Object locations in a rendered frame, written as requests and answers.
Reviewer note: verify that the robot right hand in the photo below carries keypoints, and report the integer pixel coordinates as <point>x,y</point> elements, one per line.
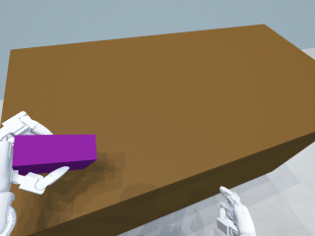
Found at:
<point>237,220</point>

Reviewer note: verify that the robot left hand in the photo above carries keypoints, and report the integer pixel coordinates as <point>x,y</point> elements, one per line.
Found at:
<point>22,125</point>

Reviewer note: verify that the sponge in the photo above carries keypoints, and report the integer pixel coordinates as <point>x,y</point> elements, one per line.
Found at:
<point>40,154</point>

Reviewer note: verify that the robot left forearm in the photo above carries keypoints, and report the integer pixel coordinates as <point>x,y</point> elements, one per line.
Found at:
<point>8,215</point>

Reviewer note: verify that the table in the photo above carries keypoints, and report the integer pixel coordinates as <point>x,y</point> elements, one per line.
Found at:
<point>175,116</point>

